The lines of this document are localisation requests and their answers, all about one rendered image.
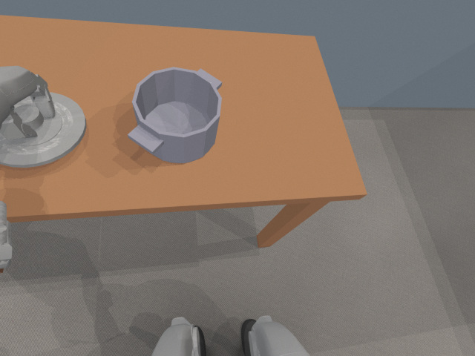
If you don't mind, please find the left robot thigh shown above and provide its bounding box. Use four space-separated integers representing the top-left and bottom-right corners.
151 323 201 356

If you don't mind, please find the table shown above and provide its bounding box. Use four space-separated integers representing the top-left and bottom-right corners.
0 15 367 273

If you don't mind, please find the knob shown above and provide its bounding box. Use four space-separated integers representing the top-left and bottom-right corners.
14 105 44 129

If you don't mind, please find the right robot thigh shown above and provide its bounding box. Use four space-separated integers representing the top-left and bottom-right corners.
249 322 310 356

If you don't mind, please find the robot thigh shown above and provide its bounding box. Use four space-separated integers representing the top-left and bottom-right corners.
151 323 201 356
249 322 310 356

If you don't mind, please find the left robot hand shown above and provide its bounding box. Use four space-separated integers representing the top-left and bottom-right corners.
0 66 55 139

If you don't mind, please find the pot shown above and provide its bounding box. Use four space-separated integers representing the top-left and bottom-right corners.
128 67 222 163

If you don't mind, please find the lid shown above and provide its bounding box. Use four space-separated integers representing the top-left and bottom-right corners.
0 92 86 168

